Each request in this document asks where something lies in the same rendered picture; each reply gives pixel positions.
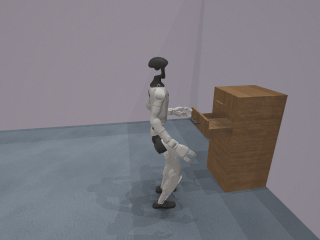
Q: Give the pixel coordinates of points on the cabinet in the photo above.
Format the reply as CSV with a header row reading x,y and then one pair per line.
x,y
243,161

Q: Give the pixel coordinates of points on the right robot upper arm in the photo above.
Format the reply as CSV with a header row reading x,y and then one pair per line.
x,y
158,100

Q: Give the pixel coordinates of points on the humanoid robot head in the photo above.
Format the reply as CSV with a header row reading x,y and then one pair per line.
x,y
158,63

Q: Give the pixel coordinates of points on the drawer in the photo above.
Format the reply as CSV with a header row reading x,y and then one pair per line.
x,y
213,125

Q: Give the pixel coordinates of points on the left robot hand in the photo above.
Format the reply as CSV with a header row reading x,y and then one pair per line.
x,y
178,111

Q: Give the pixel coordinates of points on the robot left forearm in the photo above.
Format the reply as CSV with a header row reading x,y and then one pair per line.
x,y
170,111

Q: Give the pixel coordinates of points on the left robot foot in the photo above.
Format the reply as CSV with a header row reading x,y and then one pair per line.
x,y
159,189

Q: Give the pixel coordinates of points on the left robot upper arm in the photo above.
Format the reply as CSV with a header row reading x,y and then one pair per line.
x,y
148,103

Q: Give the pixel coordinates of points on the robot right forearm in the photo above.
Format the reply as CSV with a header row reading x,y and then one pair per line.
x,y
160,130

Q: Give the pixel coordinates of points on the right robot hand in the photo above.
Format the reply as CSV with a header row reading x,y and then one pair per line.
x,y
183,150

